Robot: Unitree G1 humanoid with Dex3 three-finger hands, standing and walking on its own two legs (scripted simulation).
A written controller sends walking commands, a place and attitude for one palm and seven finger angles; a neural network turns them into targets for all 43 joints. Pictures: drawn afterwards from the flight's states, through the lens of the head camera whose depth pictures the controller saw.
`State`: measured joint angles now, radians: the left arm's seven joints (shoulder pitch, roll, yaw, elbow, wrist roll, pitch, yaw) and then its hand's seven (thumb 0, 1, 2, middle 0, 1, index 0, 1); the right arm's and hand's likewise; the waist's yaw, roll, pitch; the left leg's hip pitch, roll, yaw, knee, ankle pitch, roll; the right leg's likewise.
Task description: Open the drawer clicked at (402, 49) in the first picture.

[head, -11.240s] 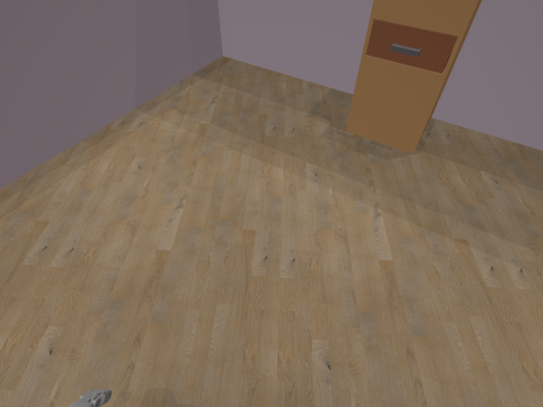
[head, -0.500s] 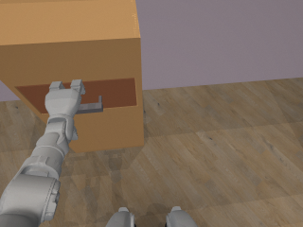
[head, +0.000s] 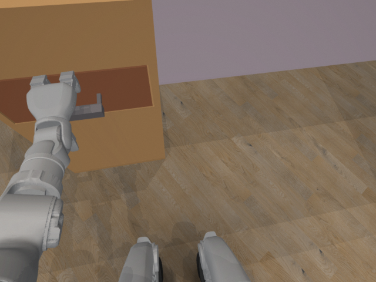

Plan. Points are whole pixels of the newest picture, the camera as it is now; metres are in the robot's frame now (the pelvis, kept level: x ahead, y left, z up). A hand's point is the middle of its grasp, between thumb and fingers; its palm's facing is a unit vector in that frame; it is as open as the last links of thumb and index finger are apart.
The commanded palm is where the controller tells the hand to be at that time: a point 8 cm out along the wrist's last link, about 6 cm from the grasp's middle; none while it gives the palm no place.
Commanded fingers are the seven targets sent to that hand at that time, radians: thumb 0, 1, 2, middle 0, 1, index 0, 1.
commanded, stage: move the hooked fingers above the handle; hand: left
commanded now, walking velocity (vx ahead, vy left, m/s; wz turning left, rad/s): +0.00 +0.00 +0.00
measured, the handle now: (75, 106) +0.55 +0.25 -0.08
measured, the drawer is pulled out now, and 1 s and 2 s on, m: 0.00 0.00 0.00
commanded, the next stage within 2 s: none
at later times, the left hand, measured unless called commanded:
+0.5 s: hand (64, 113) +0.50 +0.25 -0.03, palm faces -0.04 -0.01 -1.00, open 13.8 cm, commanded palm +0.49 +0.23 +0.03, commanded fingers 0.00 -0.50 0.30 -0.30 -1.20 -0.30 -1.20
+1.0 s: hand (60, 115) +0.49 +0.25 -0.03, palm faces -0.03 -0.02 -1.00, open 13.8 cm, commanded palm +0.48 +0.23 +0.03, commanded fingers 0.00 -0.50 0.30 -0.30 -1.20 -0.30 -1.20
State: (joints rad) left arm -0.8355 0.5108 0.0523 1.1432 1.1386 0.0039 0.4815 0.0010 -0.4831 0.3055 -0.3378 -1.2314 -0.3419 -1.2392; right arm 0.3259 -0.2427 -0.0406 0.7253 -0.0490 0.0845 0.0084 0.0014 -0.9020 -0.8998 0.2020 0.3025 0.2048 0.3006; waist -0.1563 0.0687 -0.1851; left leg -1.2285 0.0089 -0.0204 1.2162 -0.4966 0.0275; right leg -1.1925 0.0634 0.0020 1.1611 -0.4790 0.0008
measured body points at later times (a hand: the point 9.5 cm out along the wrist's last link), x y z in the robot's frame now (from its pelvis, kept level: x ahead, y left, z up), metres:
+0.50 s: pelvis +0.00 +0.00 +0.00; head +0.17 +0.01 +0.42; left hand +0.50 +0.25 +0.02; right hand +0.02 -0.28 -0.13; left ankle +0.03 +0.10 -0.63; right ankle +0.03 -0.12 -0.63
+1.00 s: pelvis +0.02 +0.00 +0.01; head +0.16 +0.01 +0.43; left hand +0.49 +0.25 +0.03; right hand +0.03 -0.27 -0.12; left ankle +0.03 +0.10 -0.63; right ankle +0.03 -0.12 -0.63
